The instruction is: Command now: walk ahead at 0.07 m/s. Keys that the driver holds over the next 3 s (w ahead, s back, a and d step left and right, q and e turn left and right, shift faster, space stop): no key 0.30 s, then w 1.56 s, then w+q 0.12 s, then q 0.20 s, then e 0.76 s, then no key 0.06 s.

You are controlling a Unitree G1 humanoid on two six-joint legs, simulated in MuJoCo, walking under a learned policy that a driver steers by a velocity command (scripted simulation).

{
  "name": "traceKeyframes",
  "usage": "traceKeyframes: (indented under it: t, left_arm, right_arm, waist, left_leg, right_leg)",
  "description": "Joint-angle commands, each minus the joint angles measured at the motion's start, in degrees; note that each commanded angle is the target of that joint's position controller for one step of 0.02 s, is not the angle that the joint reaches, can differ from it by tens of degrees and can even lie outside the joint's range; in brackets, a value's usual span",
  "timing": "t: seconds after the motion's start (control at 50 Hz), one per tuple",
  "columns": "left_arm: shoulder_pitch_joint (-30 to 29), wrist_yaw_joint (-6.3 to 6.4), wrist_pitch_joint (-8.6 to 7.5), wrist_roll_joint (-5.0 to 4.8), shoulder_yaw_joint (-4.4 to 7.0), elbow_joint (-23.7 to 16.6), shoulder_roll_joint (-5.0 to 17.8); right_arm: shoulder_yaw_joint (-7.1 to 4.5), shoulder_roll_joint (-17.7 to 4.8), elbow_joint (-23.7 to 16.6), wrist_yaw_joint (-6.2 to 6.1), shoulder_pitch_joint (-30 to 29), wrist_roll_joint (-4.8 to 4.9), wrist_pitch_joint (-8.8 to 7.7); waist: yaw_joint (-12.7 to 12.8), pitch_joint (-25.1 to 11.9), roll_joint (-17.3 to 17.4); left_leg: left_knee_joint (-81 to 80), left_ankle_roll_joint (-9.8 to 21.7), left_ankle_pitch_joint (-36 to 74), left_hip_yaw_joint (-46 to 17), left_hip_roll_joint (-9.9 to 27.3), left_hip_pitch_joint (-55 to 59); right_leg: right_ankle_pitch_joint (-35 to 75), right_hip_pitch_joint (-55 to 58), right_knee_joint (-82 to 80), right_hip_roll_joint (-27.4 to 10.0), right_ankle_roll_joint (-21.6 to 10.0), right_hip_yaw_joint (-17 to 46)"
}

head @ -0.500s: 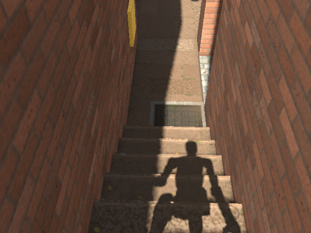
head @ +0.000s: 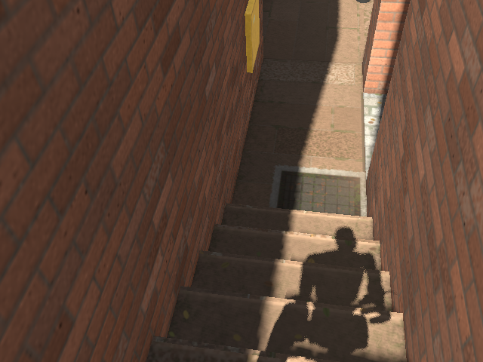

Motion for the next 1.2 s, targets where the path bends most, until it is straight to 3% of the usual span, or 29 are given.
traceKeyframes:
  t: [0.02, 0.14, 0.22, 0.28, 0.32, 0.34, 0.36, 0.42, 0.44, 0.48, 0.52, 0.62, 0.66, 0.68, 0.7, 0.72, 0.74, 0.76, 0.8, 0.84, 0.92, 1.0, 1.02, 1.06, 1.1, 1.12, 1.14, 1.18, 1.2]
  left_arm:
    - [4.5, 0.12, 0.00, -0.10, 0.93, 0.0, 4.9]
    - [10.6, -0.74, 0.85, 1.20, 2.55, 3.6, 7.3]
    - [9.3, -0.54, 0.47, 0.17, 2.59, 4.0, 4.4]
    - [3.2, -0.16, 1.65, -0.42, 1.86, 2.5, 3.3]
    - [-7.6, 0.22, 1.71, -0.42, 3.06, -2.6, 6.3]
    - [-5.9, 0.80, 1.04, -2.88, 2.81, -5.7, 4.2]
    - [-4.0, 0.59, 0.73, -3.27, 2.17, -6.7, 3.6]
    - [-2.9, -1.52, 2.47, 3.90, 3.12, -6.7, 5.5]
    - [-3.5, -1.68, 2.98, 5.30, 2.60, -6.7, 4.2]
    - [-10.2, -3.18, 2.66, 4.76, 2.10, -7.9, 4.9]
    - [0.8, -3.74, 3.89, 3.69, 2.50, -0.9, 4.6]
    - [-10.9, -2.85, 4.19, 4.26, 4.32, -4.4, 10.6]
    - [3.3, -2.76, 2.56, 3.79, 4.98, -0.2, 10.6]
    - [14.7, -2.65, 0.57, 3.12, 6.50, 4.1, 13.9]
    - [17.5, -2.68, -0.71, 1.34, 6.69, 4.8, 18.2]
    - [17.5, -4.31, -0.80, -2.12, 5.72, 4.7, 17.9]
    - [13.4, -4.06, -0.94, -1.39, 5.74, 3.8, 17.3]
    - [8.3, -3.22, -0.37, 0.66, 5.89, 2.9, 16.6]
    - [-3.7, -2.77, -0.16, 2.48, 4.74, -0.4, 14.0]
    - [-6.5, -3.04, -0.94, 1.68, 3.87, -1.4, 11.6]
    - [-2.9, -1.68, -1.31, -2.01, 3.58, 1.0, 10.6]
    - [1.6, -2.24, -0.11, -0.05, 3.78, 1.4, 9.0]
    - [1.4, -1.79, 0.52, 0.51, 3.98, 2.0, 8.6]
    - [2.7, -1.11, 0.80, 0.81, 4.71, 2.1, 9.2]
    - [1.0, -1.08, 0.89, -0.07, 4.93, 1.2, 9.4]
    - [-3.2, -1.97, 0.96, 0.39, 5.18, -0.7, 8.6]
    - [3.2, -1.60, 0.69, -1.67, 4.74, -3.0, 7.1]
    - [3.7, -1.15, 0.94, 1.28, 3.99, -3.2, 9.2]
    - [-1.7, -1.10, 1.56, 3.37, 5.42, -2.6, 12.7]
  right_arm:
    - [0.47, -0.6, -3.5, 1.81, -4.7, -0.64, -1.74]
    - [-0.04, -3.4, -4.6, 2.36, -8.6, 1.32, -2.24]
    - [0.43, -2.1, -5.1, 2.57, -6.7, 0.11, -2.72]
    - [-0.40, -2.0, 2.2, 2.13, 12.0, -1.27, -0.57]
    - [-1.70, -7.6, 6.5, 1.43, 30.4, -1.85, -0.32]
    - [-1.20, -9.6, 6.5, 1.11, 31.2, -1.57, -1.33]
    - [-0.64, -7.6, 3.7, 1.03, 26.0, -1.54, -1.97]
    - [-0.52, -8.4, 0.1, -0.59, 16.4, 0.52, -4.03]
    - [-0.13, -7.9, 0.3, -0.63, 17.8, 0.04, -4.90]
    - [1.85, -3.9, -0.7, -0.36, 12.2, 2.03, -7.03]
    - [0.20, -9.5, -0.3, 0.62, 12.0, 2.13, -7.29]
    - [-0.96, -8.7, -1.5, 2.01, 16.3, 1.12, -5.17]
    - [-1.12, -8.9, -2.5, 1.29, 12.7, 0.35, -4.33]
    - [-0.86, -7.2, -4.1, 1.45, 11.8, 0.43, -4.37]
    - [0.78, -0.5, -5.6, 1.26, 12.2, -1.34, -5.39]
    - [1.49, 0.8, -7.0, 1.30, 14.1, -2.84, -5.42]
    - [0.92, -1.3, -7.5, 1.37, 9.0, -2.54, -5.20]
    - [-0.09, -4.1, -6.5, 1.08, 9.0, -1.30, -4.02]
    - [-0.11, -4.3, -6.8, 0.59, 8.6, -1.26, -1.38]
    - [-0.73, -4.4, -5.9, 0.99, 9.0, -0.91, 0.36]
    - [0.33, -2.4, -7.9, 3.68, -0.3, -3.43, 0.10]
    - [2.53, 0.3, -12.7, 2.81, -13.2, -0.04, -1.98]
    - [2.67, 0.7, -12.4, 2.57, -12.0, 1.33, -2.28]
    - [1.80, -1.6, -9.7, 2.01, -2.3, 0.08, -2.21]
    - [-1.03, -7.1, -0.8, 1.71, 20.5, -1.40, -2.06]
    - [-2.27, -10.1, 1.8, 1.71, 29.2, -0.69, -2.09]
    - [-1.77, -11.9, 0.9, 2.39, 29.2, -1.68, -2.81]
    - [-3.88, -13.4, -0.1, 1.94, 23.9, 1.22, -3.47]
    - [-1.24, -4.4, -3.2, 1.42, 15.8, 1.15, -3.68]
  waist:
    - [1.3, 4.0, -1.7]
    - [5.9, 7.7, -4.1]
    - [4.3, 6.4, -3.1]
    - [-3.4, -0.5, -0.7]
    - [-14.5, -7.8, 4.0]
    - [-12.2, -11.5, 4.6]
    - [-9.6, -13.2, 2.2]
    - [-1.7, -9.5, -8.8]
    - [-1.9, -6.0, -5.5]
    - [1.2, -2.1, -4.7]
    - [4.2, -8.0, 5.6]
    - [-1.0, 6.4, 12.3]
    - [5.8, 5.7, 5.5]
    - [8.6, 7.7, -11.1]
    - [6.4, 9.4, -25.6]
    - [3.9, 9.6, -22.3]
    - [2.4, 11.1, -8.7]
    - [0.1, 10.6, -1.9]
    - [-5.7, 8.4, -3.1]
    - [-8.0, 4.1, -3.4]
    - [-4.7, 3.6, -7.1]
    - [3.3, 7.3, -7.9]
    - [3.2, 7.0, -10.4]
    - [0.8, 6.4, -8.3]
    - [-8.5, 0.0, -2.2]
    - [-13.0, -6.1, 7.4]
    - [-6.9, -16.2, 9.8]
    - [-7.1, -17.3, 12.1]
    - [-3.7, -8.8, -1.8]
  left_leg:
    - [-11.6, -1.2, 12.5, 3.5, -0.5, 1.0]
    - [-19.5, 0.3, 2.5, 3.8, -6.4, -1.5]
    - [-27.0, -0.7, 10.6, 10.4, -6.8, 10.4]
    - [-43.2, 0.1, 35.3, 9.6, 3.1, 40.2]
    - [-32.2, 9.1, 68.1, 0.1, 17.8, 66.4]
    - [-16.6, 12.4, 78.6, 1.5, 22.8, 73.5]
    - [-14.6, 17.3, 60.6, 0.7, 25.5, 73.5]
    - [-25.0, 24.3, -0.6, -3.2, 22.7, 42.6]
    - [-25.6, 25.8, 1.9, -5.3, 22.8, 32.5]
    - [-28.2, 18.7, -0.2, 2.3, 13.4, 7.8]
    - [-23.1, 16.7, 7.3, 3.7, 12.2, 1.2]
    - [-15.9, 15.3, -4.3, -1.8, 13.2, 6.8]
    - [2.0, 13.7, -3.0, -0.8, 9.8, 1.5]
    - [22.6, 11.0, -9.2, 2.3, 3.8, -8.0]
    - [42.2, 9.1, -48.6, 3.8, -4.8, -22.2]
    - [42.3, 10.0, -51.1, -2.1, -7.0, -33.9]
    - [40.5, 8.3, -45.6, -5.3, -4.6, -37.2]
    - [38.0, 6.9, -40.0, -5.5, -3.3, -32.4]
    - [29.7, 3.3, -32.4, -0.5, -0.9, -17.3]
    - [23.4, 3.0, -6.8, 1.7, -2.4, -4.1]
    - [8.9, 3.4, 15.3, 6.4, -2.6, 0.5]
    - [-12.5, 1.4, 15.0, 10.5, -1.3, 5.4]
    - [-15.9, 1.0, 15.0, 11.4, -1.2, 11.5]
    - [-24.6, 1.7, 12.7, 12.1, -1.0, 18.4]
    - [-33.0, 5.0, 13.0, 9.2, 3.1, 37.1]
    - [-25.6, 8.8, 23.5, 1.5, 10.2, 51.1]
    - [-3.7, 10.4, 36.2, -3.1, 18.2, 67.3]
    - [-15.8, 25.4, -22.5, -20.9, 26.3, 59.1]
    - [-22.5, 21.3, -36.0, -16.8, 21.6, 42.5]
  right_leg:
    - [50.5, -2.3, -7.0, -10.3, 0.2, 14.8]
    - [58.3, 8.2, -4.5, -6.5, 3.6, 11.6]
    - [54.2, 4.4, -0.8, -2.8, 4.3, 10.0]
    - [38.3, -11.4, 17.0, -1.0, 4.5, 8.0]
    - [-15.2, -36.3, 48.3, 4.7, 4.7, 1.8]
    - [-25.2, -47.1, 56.5, 2.6, 4.0, 0.9]
    - [-21.6, -53.9, 53.0, -2.1, 3.1, 5.2]
    - [8.1, -46.1, 44.7, -6.8, 4.7, 8.4]
    - [13.3, -42.6, 40.7, -7.9, 6.5, 7.8]
    - [41.9, -17.9, 4.3, -10.8, 9.3, 7.6]
    - [52.7, 1.7, 13.0, -6.5, 8.6, 2.8]
    - [23.0, -9.1, 4.4, -8.6, 7.6, -0.7]
    - [11.9, 5.9, -7.7, -5.7, 6.4, -2.6]
    - [16.1, 11.3, -15.0, -7.4, 3.8, 4.1]
    - [26.4, 12.5, -21.9, -19.9, -0.8, 23.9]
    - [28.1, 14.1, -30.1, -24.9, -6.2, 42.8]
    - [23.3, 10.6, -28.7, -27.1, -8.7, 48.4]
    - [29.1, 4.9, -25.1, -27.3, -9.2, 41.5]
    - [31.7, -10.5, -22.8, -23.3, -7.6, 28.8]
    - [23.7, -21.6, -19.5, -16.9, -4.0, 17.3]
    - [10.6, -18.8, -16.6, -12.9, -3.5, 13.7]
    - [15.5, -11.3, -10.8, -10.7, -2.9, 9.6]
    - [17.2, -13.8, -7.4, -9.7, -2.2, 6.9]
    - [25.2, -11.5, 4.6, -7.5, -2.0, 4.8]
    - [35.2, -14.7, 31.2, -5.3, -2.3, 3.2]
    - [0.6, -27.1, 54.4, 0.9, -1.6, 1.8]
    - [-11.8, -41.6, 62.4, -2.0, -1.5, 7.0]
    - [0.4, -54.0, 60.4, -6.7, -0.9, 10.7]
    - [12.4, -48.7, 44.1, -9.1, 1.8, 11.3]
Next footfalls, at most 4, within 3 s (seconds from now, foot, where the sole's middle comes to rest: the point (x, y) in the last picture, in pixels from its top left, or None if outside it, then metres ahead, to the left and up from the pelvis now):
0.32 left None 0.18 0.10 -0.89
0.64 right None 0.27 -0.15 -0.89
1.10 left None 0.54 0.01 -1.06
1.64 right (319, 328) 0.83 -0.16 -1.24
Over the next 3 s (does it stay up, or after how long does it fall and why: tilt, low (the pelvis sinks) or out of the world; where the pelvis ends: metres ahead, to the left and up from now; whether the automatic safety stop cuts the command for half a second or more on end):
stays up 1.03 -0.13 -0.65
